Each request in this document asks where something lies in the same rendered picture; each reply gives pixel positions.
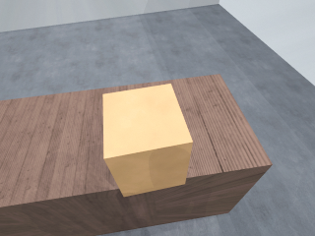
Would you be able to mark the carton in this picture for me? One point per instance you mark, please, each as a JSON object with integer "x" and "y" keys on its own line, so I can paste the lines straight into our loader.
{"x": 146, "y": 142}

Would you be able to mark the pedestal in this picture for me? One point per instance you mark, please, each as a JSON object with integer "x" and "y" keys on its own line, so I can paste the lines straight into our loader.
{"x": 54, "y": 180}

